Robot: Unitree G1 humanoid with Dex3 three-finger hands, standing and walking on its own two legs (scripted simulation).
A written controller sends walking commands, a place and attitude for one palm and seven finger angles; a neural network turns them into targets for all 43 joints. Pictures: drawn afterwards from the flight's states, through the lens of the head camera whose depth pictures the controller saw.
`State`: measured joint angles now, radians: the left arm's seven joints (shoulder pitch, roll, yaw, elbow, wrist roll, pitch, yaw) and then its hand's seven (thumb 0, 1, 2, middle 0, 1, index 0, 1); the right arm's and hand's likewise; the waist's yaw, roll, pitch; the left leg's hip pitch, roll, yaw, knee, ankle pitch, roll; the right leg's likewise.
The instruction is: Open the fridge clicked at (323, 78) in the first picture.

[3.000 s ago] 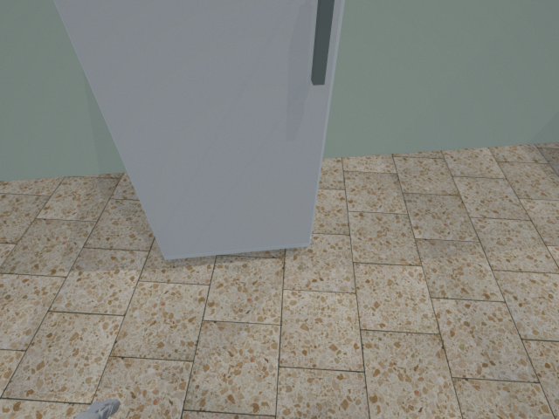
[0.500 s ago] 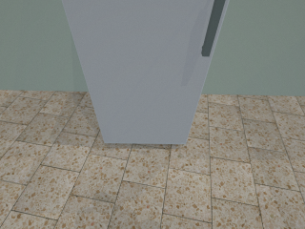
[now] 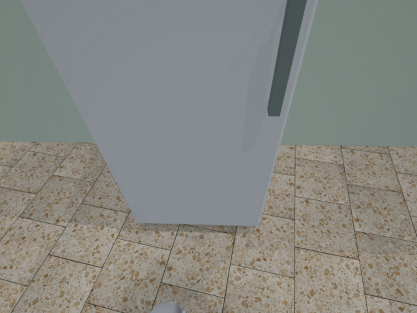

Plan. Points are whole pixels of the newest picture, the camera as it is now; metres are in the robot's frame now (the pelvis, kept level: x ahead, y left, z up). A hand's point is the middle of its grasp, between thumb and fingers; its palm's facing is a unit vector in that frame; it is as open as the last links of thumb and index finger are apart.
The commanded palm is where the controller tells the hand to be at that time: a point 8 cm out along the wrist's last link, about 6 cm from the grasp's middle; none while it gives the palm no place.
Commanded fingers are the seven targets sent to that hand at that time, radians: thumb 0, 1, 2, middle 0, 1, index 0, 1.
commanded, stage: take the last steps up to it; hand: right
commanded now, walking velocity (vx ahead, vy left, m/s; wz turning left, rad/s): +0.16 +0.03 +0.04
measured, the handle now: (282, 56) +0.59 -0.13 +0.20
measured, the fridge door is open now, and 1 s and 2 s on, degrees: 0 0 0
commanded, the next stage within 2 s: come to a stop and stand still in 0.04 s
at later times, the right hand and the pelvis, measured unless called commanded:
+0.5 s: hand (290, 306) +0.19 -0.16 -0.18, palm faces +0.05 +0.98 -0.20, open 7.2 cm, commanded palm none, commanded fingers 0.00 -0.90 -0.90 0.20 0.30 0.20 0.30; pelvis +0.09 +0.01 -0.01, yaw -1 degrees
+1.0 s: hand out of the picture +0.03 -0.20 -0.18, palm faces +0.04 +0.98 -0.21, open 7.3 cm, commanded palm none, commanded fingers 0.00 -0.90 -0.90 0.20 0.30 0.20 0.30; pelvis +0.06 -0.03 +0.00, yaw +0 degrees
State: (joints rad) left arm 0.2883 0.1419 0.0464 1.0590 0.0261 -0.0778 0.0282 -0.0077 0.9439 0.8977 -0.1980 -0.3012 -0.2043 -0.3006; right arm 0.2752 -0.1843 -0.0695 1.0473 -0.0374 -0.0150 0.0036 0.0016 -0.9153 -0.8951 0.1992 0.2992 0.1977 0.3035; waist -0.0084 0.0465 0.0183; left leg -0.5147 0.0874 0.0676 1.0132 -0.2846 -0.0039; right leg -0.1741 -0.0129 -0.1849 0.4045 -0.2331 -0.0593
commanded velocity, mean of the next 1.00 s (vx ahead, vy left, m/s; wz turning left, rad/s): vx -0.07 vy -0.02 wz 0.00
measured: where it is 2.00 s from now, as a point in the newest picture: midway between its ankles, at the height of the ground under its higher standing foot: outside the picture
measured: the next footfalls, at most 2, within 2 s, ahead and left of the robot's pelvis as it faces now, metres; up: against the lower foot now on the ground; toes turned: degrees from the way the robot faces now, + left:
left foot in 0.20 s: +0.19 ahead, +0.12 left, +0.00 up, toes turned +7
right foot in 0.58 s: +0.17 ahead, -0.10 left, +0.00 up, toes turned -6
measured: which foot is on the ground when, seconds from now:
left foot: up 0.00-0.18, down 0.20-0.58, up 0.60-0.90, down 0.92-1.00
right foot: down 0.00-0.22, up 0.24-0.56, down 0.58-1.00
